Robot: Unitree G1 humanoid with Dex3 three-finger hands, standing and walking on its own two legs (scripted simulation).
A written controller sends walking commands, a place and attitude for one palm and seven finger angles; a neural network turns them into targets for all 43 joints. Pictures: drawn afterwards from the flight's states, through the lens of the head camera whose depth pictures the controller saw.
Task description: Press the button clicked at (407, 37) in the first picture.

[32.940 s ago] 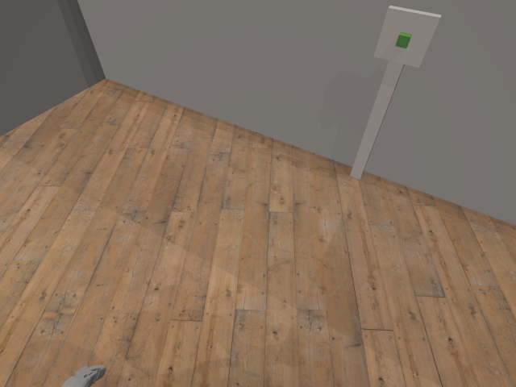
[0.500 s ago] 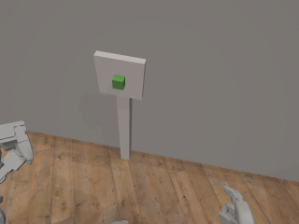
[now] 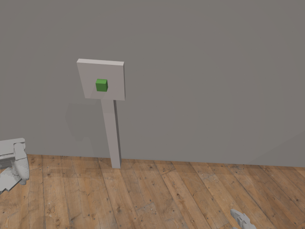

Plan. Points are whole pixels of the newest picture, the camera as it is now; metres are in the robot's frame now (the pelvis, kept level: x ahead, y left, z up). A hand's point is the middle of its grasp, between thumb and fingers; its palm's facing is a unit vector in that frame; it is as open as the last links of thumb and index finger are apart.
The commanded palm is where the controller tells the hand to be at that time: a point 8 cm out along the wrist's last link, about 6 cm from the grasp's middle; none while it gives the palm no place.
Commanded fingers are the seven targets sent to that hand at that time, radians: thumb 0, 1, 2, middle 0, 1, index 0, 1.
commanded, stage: stop stepping back and stand still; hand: left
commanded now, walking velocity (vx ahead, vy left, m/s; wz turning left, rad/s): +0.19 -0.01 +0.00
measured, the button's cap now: (102, 84) +0.66 +0.24 +0.01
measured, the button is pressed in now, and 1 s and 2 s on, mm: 0 0 0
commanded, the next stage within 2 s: let the arm hang, fingers relaxed in 1.02 s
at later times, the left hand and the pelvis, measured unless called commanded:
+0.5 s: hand out of the picture +0.14 +0.28 +0.17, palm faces +0.45 -0.80 -0.39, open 3.1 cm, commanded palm +0.07 +0.30 +0.19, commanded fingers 0.00 0.90 0.90 -1.30 -1.50 -1.30 -1.50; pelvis -0.05 +0.01 +0.01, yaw +2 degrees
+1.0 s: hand out of the picture +0.14 +0.28 +0.17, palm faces +0.34 -0.83 -0.44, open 3.1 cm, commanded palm +0.07 +0.33 +0.19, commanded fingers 0.00 0.90 0.90 -1.30 -1.50 -1.30 -1.50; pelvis -0.05 +0.04 +0.01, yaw +2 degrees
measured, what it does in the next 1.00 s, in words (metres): steps on the spot: left foot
